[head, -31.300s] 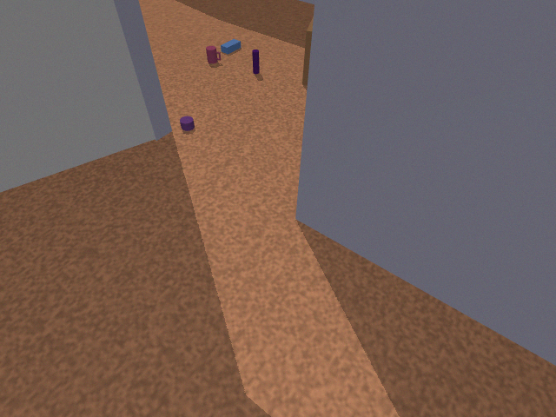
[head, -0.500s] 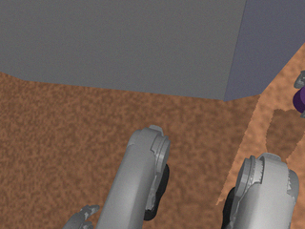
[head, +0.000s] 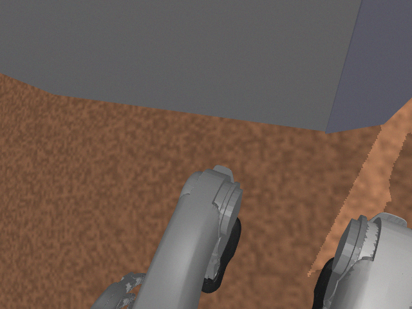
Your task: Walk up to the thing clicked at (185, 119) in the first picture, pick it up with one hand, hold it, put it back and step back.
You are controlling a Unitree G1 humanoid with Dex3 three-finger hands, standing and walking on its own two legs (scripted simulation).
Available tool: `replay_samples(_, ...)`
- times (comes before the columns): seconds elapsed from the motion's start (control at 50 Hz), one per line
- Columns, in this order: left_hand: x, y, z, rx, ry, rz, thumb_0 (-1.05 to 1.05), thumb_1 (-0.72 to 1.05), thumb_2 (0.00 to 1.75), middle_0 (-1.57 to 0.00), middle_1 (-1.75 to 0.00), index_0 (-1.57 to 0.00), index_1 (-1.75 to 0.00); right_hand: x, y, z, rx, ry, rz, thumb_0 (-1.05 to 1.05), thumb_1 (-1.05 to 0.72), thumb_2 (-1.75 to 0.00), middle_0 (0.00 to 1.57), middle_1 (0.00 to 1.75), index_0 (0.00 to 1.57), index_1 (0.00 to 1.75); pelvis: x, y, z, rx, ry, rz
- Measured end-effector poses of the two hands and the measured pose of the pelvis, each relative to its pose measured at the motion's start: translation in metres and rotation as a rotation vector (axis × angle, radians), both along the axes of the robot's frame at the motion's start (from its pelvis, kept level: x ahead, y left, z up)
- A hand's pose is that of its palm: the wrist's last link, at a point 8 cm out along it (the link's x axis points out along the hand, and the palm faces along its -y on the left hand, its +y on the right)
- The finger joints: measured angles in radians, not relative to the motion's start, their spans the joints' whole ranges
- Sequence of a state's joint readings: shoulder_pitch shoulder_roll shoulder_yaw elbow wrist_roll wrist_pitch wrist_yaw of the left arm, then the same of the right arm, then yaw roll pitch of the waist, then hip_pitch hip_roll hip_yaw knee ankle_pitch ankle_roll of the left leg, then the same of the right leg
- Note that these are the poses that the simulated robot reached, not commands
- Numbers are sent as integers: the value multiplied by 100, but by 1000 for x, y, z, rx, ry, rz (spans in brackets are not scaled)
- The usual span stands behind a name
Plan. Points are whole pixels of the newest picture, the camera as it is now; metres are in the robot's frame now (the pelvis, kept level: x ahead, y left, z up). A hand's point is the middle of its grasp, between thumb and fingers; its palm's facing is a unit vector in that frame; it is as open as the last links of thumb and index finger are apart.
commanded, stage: rest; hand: right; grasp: from above
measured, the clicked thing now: out of the picture +0.47 -0.31 -0.25
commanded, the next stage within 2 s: open in 0.98 s
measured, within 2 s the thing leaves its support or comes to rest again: rests again in 0.78 s
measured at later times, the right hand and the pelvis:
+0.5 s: hand out of the picture +0.46 -0.29 -0.24, palm faces -0.46 +0.13 -0.88, open 9.4 cm; pelvis +0.00 +0.00 +0.00, yaw +2 degrees
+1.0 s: hand out of the picture +0.46 -0.29 -0.25, palm faces -0.46 +0.13 -0.88, open 9.4 cm; pelvis +0.00 -0.01 -0.01, yaw +3 degrees
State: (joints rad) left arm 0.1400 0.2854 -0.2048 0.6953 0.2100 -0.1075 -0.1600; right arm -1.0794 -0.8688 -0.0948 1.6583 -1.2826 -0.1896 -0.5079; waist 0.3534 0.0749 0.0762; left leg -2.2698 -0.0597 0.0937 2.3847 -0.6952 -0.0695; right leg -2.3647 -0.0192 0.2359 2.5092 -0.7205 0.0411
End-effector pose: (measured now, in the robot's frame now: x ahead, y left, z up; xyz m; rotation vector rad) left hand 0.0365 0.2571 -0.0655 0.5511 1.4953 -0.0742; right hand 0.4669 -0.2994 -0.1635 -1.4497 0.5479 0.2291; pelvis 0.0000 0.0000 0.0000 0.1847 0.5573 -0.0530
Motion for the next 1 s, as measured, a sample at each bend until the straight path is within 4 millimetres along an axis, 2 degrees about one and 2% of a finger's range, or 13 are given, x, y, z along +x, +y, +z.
replay_samples(0.22, 1, -1, 5, -7, -2, -43, 0, 91, 90, -20, -30, -20, -30, 0, 1, -13, -10, -11, -2, -3, -1, -50, 59, 65, 76, 63, -1, -3, -3, 14, -16, 7)
replay_samples(0.54, -1, -10, 7, -46, 1, -67, 0, 91, 90, -20, -30, -20, -30, 2, 3, -21, -2, -4, -19, -3, -1, -50, 59, 65, 76, 63, -1, -5, -3, 27, -30, 15)
replay_samples(1.0, -6, -9, 14, -48, 8, -114, 0, 91, 90, -20, -30, -20, -30, 1, 5, -34, -1, -9, -15, -3, -1, -50, 59, 65, 76, 63, -5, -6, -6, 41, -58, 25)
